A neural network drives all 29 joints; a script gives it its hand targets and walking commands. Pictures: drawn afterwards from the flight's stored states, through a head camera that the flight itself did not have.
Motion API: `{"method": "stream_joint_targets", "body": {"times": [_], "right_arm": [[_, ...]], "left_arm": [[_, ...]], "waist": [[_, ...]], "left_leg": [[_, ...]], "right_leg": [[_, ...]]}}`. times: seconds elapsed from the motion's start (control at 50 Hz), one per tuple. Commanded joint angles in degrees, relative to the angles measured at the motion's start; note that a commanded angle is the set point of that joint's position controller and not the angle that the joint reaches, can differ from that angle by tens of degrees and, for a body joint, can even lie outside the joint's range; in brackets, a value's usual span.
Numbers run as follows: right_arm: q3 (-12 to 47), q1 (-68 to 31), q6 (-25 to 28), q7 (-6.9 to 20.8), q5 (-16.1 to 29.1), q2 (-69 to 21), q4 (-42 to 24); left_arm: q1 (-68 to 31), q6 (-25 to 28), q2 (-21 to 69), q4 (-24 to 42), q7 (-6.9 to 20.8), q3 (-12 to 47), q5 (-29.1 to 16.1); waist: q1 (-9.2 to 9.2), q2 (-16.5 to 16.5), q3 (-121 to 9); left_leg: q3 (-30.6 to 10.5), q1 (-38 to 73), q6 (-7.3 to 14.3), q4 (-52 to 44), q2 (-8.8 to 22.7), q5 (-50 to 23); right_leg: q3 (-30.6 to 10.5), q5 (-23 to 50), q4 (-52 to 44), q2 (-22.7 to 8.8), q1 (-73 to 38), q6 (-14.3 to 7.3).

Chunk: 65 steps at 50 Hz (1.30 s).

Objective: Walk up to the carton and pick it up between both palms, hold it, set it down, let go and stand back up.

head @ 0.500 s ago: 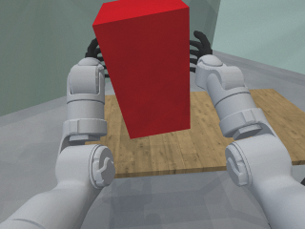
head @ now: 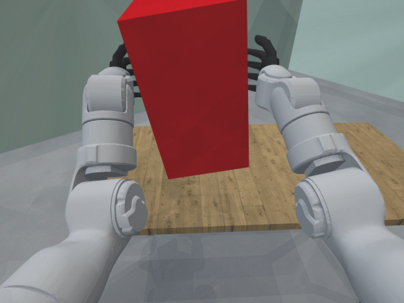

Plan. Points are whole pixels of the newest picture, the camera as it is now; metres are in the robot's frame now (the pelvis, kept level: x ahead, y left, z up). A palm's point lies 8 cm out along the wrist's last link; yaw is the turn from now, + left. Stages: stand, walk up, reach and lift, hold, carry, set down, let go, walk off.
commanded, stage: hold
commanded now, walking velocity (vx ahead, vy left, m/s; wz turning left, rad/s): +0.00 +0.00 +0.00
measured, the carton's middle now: (194, 86) +0.41 +0.01 +0.31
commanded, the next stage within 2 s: none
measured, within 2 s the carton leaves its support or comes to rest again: neither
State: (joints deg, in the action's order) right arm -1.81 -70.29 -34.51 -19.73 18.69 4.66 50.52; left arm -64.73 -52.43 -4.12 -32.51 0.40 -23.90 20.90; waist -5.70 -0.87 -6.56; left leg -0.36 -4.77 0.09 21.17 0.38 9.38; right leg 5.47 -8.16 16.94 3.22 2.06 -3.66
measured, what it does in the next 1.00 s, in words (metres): stands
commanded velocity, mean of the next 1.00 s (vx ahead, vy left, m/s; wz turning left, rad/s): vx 0.00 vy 0.00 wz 0.00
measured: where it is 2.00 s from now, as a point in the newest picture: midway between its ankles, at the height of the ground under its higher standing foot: outside the picture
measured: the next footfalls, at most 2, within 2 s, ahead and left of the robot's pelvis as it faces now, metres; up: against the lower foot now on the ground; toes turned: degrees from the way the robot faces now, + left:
none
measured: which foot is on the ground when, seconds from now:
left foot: down 0.00-1.00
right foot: down 0.00-1.00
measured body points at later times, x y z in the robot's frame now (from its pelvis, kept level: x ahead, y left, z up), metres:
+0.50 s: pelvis +0.01 +0.01 +0.00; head -0.08 +0.03 +0.44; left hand +0.40 +0.15 +0.32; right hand +0.39 -0.11 +0.33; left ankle +0.03 +0.12 -0.75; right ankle +0.03 -0.07 -0.75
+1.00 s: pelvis +0.01 +0.00 +0.00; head -0.09 +0.02 +0.44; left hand +0.39 +0.14 +0.33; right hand +0.38 -0.12 +0.34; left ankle +0.03 +0.12 -0.75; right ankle +0.02 -0.07 -0.75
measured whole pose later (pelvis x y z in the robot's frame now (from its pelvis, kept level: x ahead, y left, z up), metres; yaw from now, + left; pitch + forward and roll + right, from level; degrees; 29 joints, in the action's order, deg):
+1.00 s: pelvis +0.01 +0.00 +0.00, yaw +0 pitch -7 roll -1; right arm -1.0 -69.6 -36.7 -20.9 20.2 5.0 48.0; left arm -65.6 -53.2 -3.4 -31.5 0.1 -25.6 21.5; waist -5.1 -0.5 -6.7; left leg -0.7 -4.9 0.2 22.7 0.4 10.9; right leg 3.8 -9.0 17.6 3.9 1.9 -3.6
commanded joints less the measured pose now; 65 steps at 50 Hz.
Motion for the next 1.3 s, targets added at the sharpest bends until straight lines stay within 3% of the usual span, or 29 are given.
{"method": "stream_joint_targets", "body": {"times": [0.0,0.02,0.06,0.1,0.16,0.2,0.22,0.24,0.26,0.4,0.5,0.6,0.78,1.02,1.28], "right_arm": [[9.14,-48.19,1.91,7.22,9.55,-35.78,-19.32],[9.12,-47.53,1.61,7.14,9.57,-35.03,-19.42],[8.95,-47.46,1.32,7.19,9.22,-34.91,-17.23],[8.53,-48.14,1.56,7.8,8.73,-35.44,-16.64],[9.25,-47.77,1.78,7.77,9.14,-35.84,-18.54],[9.56,-44.57,1.01,6.85,9.51,-33.57,-17.8],[10.94,-45.16,1.23,6.5,10.81,-34.97,-20.59],[10.72,-45.32,1.05,6.19,11.26,-33.94,-20.96],[10.81,-44.46,0.06,6.22,12.32,-34.62,-18.84],[11.67,-43.54,-0.72,5.67,13.31,-32.56,-23.51],[11.97,-42.61,-1.24,5.75,12.98,-32.25,-24.3],[12.54,-43.55,-1.29,6.33,12.92,-33.04,-24.37],[11.31,-45.47,-1.03,7.36,11.54,-34.05,-20.89],[7.99,-46.72,-0.73,6.54,10.45,-32.86,-17.81],[8.6,-46.65,-0.97,5.89,11.89,-32.66,-19.6]], "left_arm": [[-46.57,5.04,32.21,9.33,8.95,17.72,-12.78],[-45.7,4.89,32.89,8.99,8.78,18.45,-12.95],[-46.14,4.88,31.73,8.02,8.69,17.21,-12.56],[-46.53,4.97,32.37,6.58,8.45,17.38,-12.01],[-44.57,4.91,32.05,6.77,8.25,16.65,-11.74],[-41.33,4.27,32.14,7.15,8.5,17.3,-11.99],[-43.67,4.53,31.76,12.22,8.56,18.81,-12.99],[-42.26,3.86,32.94,10.16,8.58,18.65,-12.74],[-46.14,4.48,29.33,11.34,8.54,16.13,-10.94],[-43.05,3.02,33.02,14.5,8.71,20.37,-12.02],[-41.85,2.08,33.4,15.84,9.02,20.66,-11.17],[-42.39,1.95,33.18,15.9,8.83,20.21,-10.77],[-43.76,2.73,31.41,10.44,8.17,17.05,-10.64],[-45.41,4.31,30.28,4.66,8.74,14.76,-11.31],[-45.97,4.44,31.34,7.47,8.6,16.53,-11.97]], "waist": [[-0.47,2.25,-19.96],[-1.14,3.79,-20.16],[-0.22,2.27,-16.92],[0.15,3.58,-17.36],[0.76,2.38,-18.03],[-0.76,3.14,-17.81],[-1.31,2.71,-21.7],[-0.93,3.83,-18.91],[-0.2,2.23,-18.54],[-2.19,5.94,-19.78],[-2.2,5.98,-18.17],[-0.94,5.13,-18.07],[0.98,2.29,-16.85],[-0.48,2.9,-17.57],[-1.26,5.18,-19.36]], "left_leg": [[-0.46,-2.68,-0.56,-3.54,-2.63,-2.66],[-0.79,-1.76,-0.81,-3.66,-2.42,-3.23],[-0.8,-2.36,-0.81,-4.05,-2.39,-0.27],[-0.88,-3.49,-0.53,-5.06,-2.0,1.11],[-0.9,-3.61,-0.4,-4.52,-2.02,-2.35],[-0.87,-0.81,-1.33,-3.56,-2.2,-5.27],[-0.89,0.69,-1.3,-2.71,-2.38,-8.27],[-1.05,0.68,-1.99,-2.45,-2.29,-8.45],[-1.11,-0.27,-2.7,-1.66,-2.36,-9.5],[-1.38,0.22,-4.13,-1.46,-1.9,-11.58],[-1.31,-0.58,-4.0,-2.57,-1.68,-11.12],[-1.06,-0.84,-3.41,-2.93,-1.5,-10.93],[-0.58,-2.23,-1.82,-3.4,-1.31,-5.22],[-1.28,-3.38,-2.03,-2.65,-1.92,-1.46],[-2.05,-2.97,-3.01,-2.08,-2.04,-4.1]], "right_leg": [[-5.66,9.2,-1.34,-1.74,-9.16,8.24],[-5.28,9.58,-1.25,-1.61,-8.8,8.09],[-4.97,6.02,-1.74,-1.48,-7.13,8.14],[-5.3,2.91,-2.22,-1.59,-7.13,7.79],[-5.04,7.58,-1.62,-1.38,-9.07,8.22],[-4.9,12.97,-1.02,-1.11,-10.45,8.0],[-4.6,16.34,-0.31,-1.0,-11.29,8.06],[-4.52,15.3,-0.87,-0.63,-9.92,7.92],[-4.05,15.18,0.28,-0.52,-10.11,7.89],[-4.67,17.76,1.17,-0.09,-11.87,6.96],[-4.6,16.97,1.63,0.26,-12.99,6.83],[-4.58,15.25,1.74,0.75,-12.84,6.7],[-5.34,9.93,-0.03,0.3,-9.51,6.49],[-6.18,9.78,-1.6,-1.7,-7.73,6.8],[-5.6,11.47,-0.59,-1.36,-8.7,6.8]]}}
